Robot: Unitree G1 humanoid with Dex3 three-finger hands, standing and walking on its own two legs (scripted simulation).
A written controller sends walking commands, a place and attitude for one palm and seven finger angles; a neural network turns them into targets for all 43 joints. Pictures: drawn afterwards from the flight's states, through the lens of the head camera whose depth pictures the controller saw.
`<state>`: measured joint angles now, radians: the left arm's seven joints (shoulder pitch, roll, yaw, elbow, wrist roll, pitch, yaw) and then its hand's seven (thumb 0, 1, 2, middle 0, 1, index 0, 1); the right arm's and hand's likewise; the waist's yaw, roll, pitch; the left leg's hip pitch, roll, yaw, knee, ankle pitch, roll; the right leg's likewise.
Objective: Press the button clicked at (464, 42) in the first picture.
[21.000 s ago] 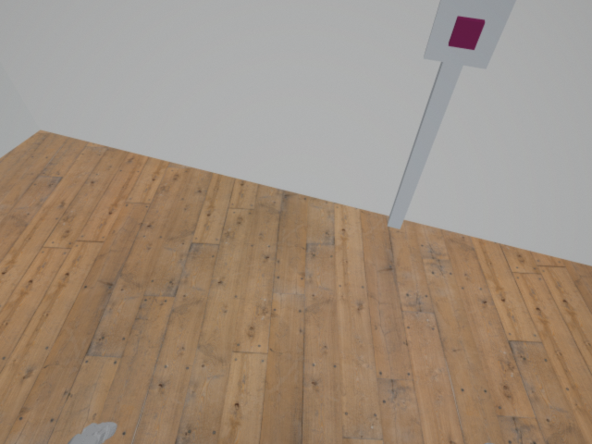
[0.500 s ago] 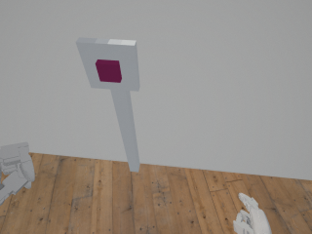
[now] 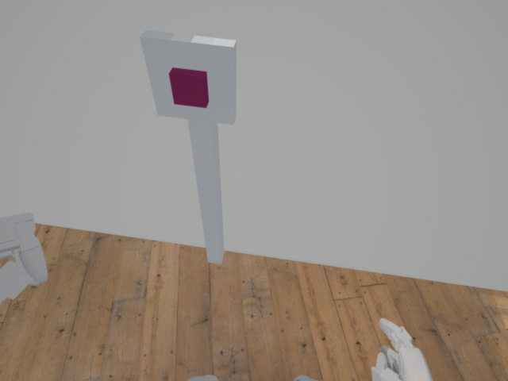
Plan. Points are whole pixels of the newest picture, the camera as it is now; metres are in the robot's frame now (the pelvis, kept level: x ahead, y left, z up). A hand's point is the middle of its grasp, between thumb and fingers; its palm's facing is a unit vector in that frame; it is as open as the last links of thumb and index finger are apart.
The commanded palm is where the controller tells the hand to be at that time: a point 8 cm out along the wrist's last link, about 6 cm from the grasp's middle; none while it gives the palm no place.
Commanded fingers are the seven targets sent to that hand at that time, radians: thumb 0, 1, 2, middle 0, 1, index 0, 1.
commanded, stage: step back with the hand held close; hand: left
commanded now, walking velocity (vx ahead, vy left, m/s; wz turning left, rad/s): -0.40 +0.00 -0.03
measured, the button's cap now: (190, 87) +0.63 +0.18 +0.12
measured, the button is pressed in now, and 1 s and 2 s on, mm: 0 0 0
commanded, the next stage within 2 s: stop stepping back and stand still in 0.50 s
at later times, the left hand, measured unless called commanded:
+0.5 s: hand (17, 317) +0.14 +0.23 +0.19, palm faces +0.30 -0.86 -0.43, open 3.1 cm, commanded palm +0.08 +0.27 +0.20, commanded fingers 0.00 0.90 0.90 -1.30 -1.50 -1.30 -1.50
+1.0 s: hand out of the picture +0.05 +0.25 +0.18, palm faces +0.36 -0.86 -0.37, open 3.1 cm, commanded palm +0.01 +0.29 +0.20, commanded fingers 0.00 0.90 0.90 -1.30 -1.50 -1.30 -1.50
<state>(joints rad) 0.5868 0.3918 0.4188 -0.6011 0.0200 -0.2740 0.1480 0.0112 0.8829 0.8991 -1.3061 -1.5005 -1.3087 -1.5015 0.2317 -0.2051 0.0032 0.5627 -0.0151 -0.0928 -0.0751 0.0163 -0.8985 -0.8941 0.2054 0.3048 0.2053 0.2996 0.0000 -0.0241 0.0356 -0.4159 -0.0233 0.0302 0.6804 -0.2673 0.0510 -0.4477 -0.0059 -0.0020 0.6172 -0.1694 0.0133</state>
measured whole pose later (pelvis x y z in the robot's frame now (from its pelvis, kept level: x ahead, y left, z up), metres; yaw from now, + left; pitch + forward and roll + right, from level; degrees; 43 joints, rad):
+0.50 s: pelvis -0.07 +0.00 +0.02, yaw -4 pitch +5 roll -2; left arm 0.58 0.42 0.39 -0.65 -0.04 -0.28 0.13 0.01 0.89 0.90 -1.31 -1.50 -1.31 -1.50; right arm 0.14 -0.14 0.03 0.63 -0.05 -0.14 -0.04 0.01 -0.90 -0.89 0.21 0.31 0.21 0.30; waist 0.03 -0.05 -0.02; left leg -0.49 0.04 0.06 0.41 -0.01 0.03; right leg -0.14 0.01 0.00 0.39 -0.30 -0.01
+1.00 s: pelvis -0.14 +0.02 +0.01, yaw -3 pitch -1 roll -3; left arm 0.63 0.37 0.34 -0.57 -0.03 -0.21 0.15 0.01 0.88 0.90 -1.31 -1.50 -1.31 -1.50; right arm 0.27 -0.23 -0.01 0.67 -0.01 -0.11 -0.10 0.02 -0.90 -0.89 0.20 0.30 0.20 0.30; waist 0.00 0.00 -0.07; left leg -0.38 -0.02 -0.05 0.63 -0.22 0.03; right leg -0.19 0.02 -0.05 0.53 -0.32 0.01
